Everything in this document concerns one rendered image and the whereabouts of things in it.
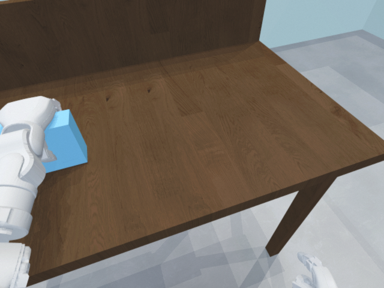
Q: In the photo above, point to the left robot forearm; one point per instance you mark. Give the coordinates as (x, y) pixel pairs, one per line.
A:
(21, 172)

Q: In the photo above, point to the robot right hand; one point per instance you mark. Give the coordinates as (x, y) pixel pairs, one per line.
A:
(321, 276)

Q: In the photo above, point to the table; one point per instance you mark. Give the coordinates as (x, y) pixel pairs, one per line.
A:
(187, 118)

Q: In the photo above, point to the robot left hand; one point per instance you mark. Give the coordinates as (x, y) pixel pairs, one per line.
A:
(39, 110)

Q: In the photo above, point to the left robot upper arm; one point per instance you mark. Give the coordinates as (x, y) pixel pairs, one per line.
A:
(14, 265)

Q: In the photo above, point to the sponge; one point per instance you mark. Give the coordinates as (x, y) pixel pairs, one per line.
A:
(64, 139)

